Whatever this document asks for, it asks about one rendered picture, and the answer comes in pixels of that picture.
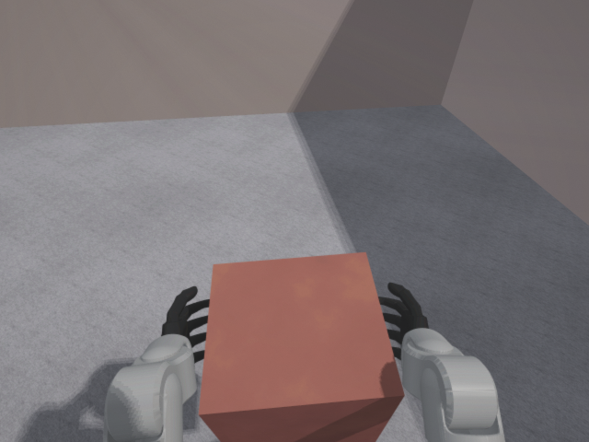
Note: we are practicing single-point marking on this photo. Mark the robot left forearm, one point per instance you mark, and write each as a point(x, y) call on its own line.
point(144, 400)

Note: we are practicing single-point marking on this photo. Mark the robot right hand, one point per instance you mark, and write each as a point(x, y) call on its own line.
point(410, 311)

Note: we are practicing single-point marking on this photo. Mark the robot right forearm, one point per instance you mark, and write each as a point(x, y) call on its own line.
point(458, 394)

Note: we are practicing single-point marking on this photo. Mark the carton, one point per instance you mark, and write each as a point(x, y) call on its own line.
point(297, 350)

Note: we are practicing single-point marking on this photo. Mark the robot left hand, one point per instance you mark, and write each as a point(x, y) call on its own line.
point(178, 315)

